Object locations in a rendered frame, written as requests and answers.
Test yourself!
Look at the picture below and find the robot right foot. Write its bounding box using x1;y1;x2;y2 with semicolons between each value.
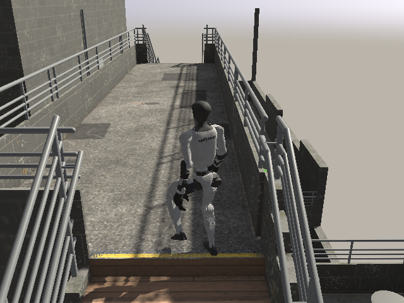
203;241;218;256

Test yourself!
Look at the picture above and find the robot foot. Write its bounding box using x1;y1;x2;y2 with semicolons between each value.
171;231;187;241
203;241;218;256

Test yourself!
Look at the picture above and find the right robot upper arm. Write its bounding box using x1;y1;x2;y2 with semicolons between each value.
212;124;227;155

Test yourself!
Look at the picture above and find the left robot upper arm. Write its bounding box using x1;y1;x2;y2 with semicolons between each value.
179;131;193;169

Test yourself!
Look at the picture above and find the robot left foot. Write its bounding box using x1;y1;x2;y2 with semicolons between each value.
171;231;187;241

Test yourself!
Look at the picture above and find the right robot forearm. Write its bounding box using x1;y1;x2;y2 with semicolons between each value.
213;153;227;167

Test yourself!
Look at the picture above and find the right robot hand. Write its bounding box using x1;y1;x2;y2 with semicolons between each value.
208;164;219;172

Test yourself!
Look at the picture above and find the left robot forearm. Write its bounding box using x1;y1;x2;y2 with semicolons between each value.
177;160;190;194

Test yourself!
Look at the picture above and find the left robot hand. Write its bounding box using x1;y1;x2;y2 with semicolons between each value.
174;193;189;211

